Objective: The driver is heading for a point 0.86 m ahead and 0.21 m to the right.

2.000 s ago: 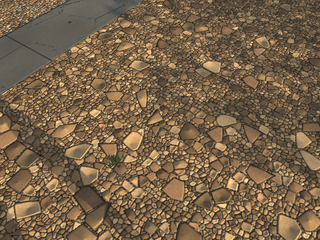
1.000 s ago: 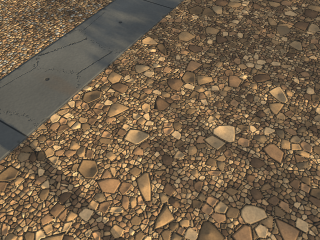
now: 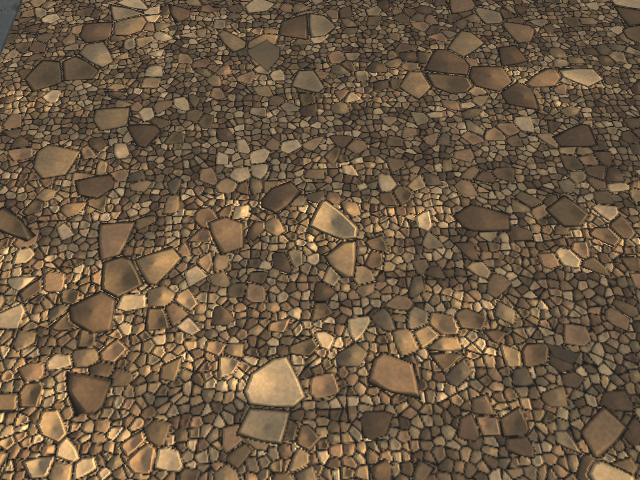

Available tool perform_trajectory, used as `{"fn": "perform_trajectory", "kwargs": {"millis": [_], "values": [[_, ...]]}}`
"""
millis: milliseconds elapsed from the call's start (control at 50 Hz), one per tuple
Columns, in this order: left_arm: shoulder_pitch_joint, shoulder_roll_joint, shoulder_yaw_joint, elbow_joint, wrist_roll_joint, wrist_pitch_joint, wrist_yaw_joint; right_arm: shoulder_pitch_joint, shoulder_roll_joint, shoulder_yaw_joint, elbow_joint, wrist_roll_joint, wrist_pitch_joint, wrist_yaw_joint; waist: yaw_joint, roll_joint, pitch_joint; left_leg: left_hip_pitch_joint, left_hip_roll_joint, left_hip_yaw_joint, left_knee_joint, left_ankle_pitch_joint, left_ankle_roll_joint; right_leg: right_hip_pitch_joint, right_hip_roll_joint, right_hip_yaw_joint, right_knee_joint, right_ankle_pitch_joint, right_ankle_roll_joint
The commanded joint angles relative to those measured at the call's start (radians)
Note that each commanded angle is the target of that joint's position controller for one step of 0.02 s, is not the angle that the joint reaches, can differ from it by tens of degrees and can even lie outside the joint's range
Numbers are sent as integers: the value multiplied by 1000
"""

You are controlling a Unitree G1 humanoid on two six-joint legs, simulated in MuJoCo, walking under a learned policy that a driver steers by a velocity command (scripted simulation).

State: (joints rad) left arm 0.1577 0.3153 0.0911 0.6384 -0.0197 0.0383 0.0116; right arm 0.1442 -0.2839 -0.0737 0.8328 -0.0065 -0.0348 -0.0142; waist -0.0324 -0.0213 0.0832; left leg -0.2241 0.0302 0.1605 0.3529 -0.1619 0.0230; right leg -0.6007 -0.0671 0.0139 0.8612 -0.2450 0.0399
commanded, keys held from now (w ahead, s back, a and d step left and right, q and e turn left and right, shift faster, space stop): e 0.44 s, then no key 0.56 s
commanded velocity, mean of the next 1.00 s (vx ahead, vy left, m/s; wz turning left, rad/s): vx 0.03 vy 0.00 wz -0.39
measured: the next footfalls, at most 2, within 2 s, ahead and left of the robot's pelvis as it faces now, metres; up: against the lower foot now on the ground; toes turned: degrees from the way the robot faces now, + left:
right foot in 0.14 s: +0.12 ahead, -0.14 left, +0.00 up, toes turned -7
left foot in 0.56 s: +0.16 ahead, +0.06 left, +0.00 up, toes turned -19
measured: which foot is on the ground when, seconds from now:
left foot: down 0.00-0.14, up 0.16-0.54, down 0.56-1.00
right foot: up 0.00-0.12, down 0.14-0.56, up 0.58-0.84, down 0.86-1.00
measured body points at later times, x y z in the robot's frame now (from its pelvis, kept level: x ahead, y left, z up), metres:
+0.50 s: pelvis +0.06 -0.02 -0.01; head +0.10 -0.04 +0.44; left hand +0.31 +0.21 -0.08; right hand +0.14 -0.34 -0.12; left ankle +0.12 +0.11 -0.72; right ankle +0.08 -0.14 -0.74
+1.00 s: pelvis +0.06 -0.02 -0.01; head +0.07 -0.03 +0.44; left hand +0.28 +0.17 -0.11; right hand +0.08 -0.31 -0.13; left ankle +0.12 +0.10 -0.74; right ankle +0.00 -0.14 -0.74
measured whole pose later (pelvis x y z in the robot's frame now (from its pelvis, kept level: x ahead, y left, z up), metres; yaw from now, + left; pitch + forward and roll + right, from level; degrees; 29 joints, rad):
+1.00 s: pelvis +0.06 -0.02 -0.01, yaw -21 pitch -1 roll +0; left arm 0.21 0.25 0.04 0.70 0.02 0.03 0.01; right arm 0.17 -0.25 -0.02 0.80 -0.02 -0.01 0.01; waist -0.03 0.01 0.03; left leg -0.24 0.03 -0.01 0.51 -0.25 -0.03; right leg -0.20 0.00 0.07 0.51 -0.30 0.02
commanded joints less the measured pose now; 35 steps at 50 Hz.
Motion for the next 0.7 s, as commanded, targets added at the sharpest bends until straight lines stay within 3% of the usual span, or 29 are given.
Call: {"fn": "perform_trajectory", "kwargs": {"millis": [20, 80, 120, 140, 160, 180, 200, 220, 240, 260, 300, 400, 500, 540, 560, 580, 600, 620, 640, 660, 700], "values": [[15, 57, 14, -77, 4, 2, -20, -75, -179, -39, -78, 13, 0, -3, 21, 138, -163, 71, 267, -90, -88, 327, 177, 148, -1, -27, -98, 56, -21], [-17, 76, 24, -106, 5, 12, -35, -55, -208, -47, -68, 31, 13, 4, 18, 146, -141, 129, 297, -93, -23, 287, 148, 171, 15, -51, -214, -3, -53], [25, 89, 36, -98, 9, 11, -35, -48, -198, -46, -59, 45, 19, 5, 49, 124, -150, 114, 265, -49, 104, 277, 88, 296, 54, -76, -384, 104, -94], [89, 155, 61, -85, 12, 8, -20, 13, -166, -38, -40, 32, 17, 11, 63, 22, -193, 32, 199, 7, 272, 222, 21, 464, 29, 2, -459, 346, -141], [143, 285, 89, -98, 23, 6, 3, 7, -110, -17, -82, -20, 11, 18, 48, -251, -238, -272, 71, 72, 603, -248, -68, 689, -221, 351, -424, 798, -264], [133, 267, 71, -118, 40, -11, -2, -28, -103, -10, -110, -21, 7, 17, 72, -258, -325, -434, -25, -107, 833, -560, -102, 704, -350, 540, -445, 821, -451], [128, 217, 58, -112, 33, -29, -14, -78, -150, -23, -112, 4, 11, 17, 100, -131, -316, -459, 0, -193, 906, -511, -95, 684, -293, 453, -457, 782, -428], [90, 193, 50, -102, 22, -41, -12, -82, -146, -23, -115, 18, 14, 12, 71, -103, -266, -472, 18, -207, 885, -429, -80, 639, -231, 363, -451, 700, -361], [50, 174, 45, -104, 11, -41, -8, -74, -144, -24, -102, 7, 17, 2, 52, -54, -240, -466, 32, -216, 828, -361, -77, 592, -187, 324, -459, 602, -311], [10, 163, 39, -111, 5, -36, -2, -75, -158, -29, -104, 0, 24, -6, 33, -69, -220, -428, 34, -219, 783, -316, -80, 530, -166, 305, -473, 554, -293], [-19, 166, 36, -125, 20, -27, 6, -49, -141, -26, -103, 3, 31, -4, 7, -96, -226, -348, 0, -206, 734, -263, -92, 454, -136, 290, -490, 542, -294], [-15, 180, 44, -125, 15, -16, 20, -64, -105, -10, -115, 6, 35, -1, 27, -115, -234, -243, -36, -219, 489, -208, -104, 402, -108, 330, -485, 372, -283], [-25, 158, 32, -124, 17, -5, 11, -35, -115, -15, -123, 11, 27, 20, 36, -149, -223, -136, -48, -207, 302, -177, -73, 376, -98, 409, -450, 249, -253], [-25, 132, 19, -117, 9, 1, 13, 14, -105, -16, -114, 1, 19, 29, 4, -135, -210, -5, -37, -187, 90, -20, -34, 322, -52, 391, -401, 179, -195], [14, 93, 7, -110, 17, -1, 16, 31, -152, -25, -121, -19, 18, 27, 20, -38, -205, 68, 90, -306, 17, 35, 12, 250, 13, 333, -306, 33, -133], [62, 60, -1, -121, 25, -8, 15, -3, -238, -38, -133, -34, 24, 20, 82, 220, -163, 92, 278, -524, -35, 190, 137, 99, 176, 158, -140, -245, -67], [21, 130, 19, -129, 30, -19, 21, -8, -199, -30, -142, -52, 16, 19, 40, 282, -150, -9, 386, -673, -82, 179, 276, 88, 156, 152, 55, -392, -26], [17, 185, 40, -110, 18, -19, 23, -39, -179, -24, -157, -42, 10, 14, 39, 209, -122, -21, 349, -623, -80, 151, 276, 79, 144, 174, 194, -353, -13], [34, 177, 44, -86, 14, -13, 24, -68, -164, -21, -156, -23, 10, 8, 55, 169, -109, -11, 290, -539, -60, 135, 230, 64, 142, 174, 249, -300, 0], [48, 150, 39, -70, 18, -4, 28, -81, -142, -14, -158, -6, 9, 5, 58, 161, -102, 10, 249, -479, -46, 136, 197, 53, 137, 177, 267, -264, 16], [52, 84, 19, -58, 18, 3, 26, -75, -104, 1, -150, 2, 13, 2, 56, 152, -104, 25, 197, -390, -29, 208, 179, 95, 126, 154, 206, -215, 41]]}}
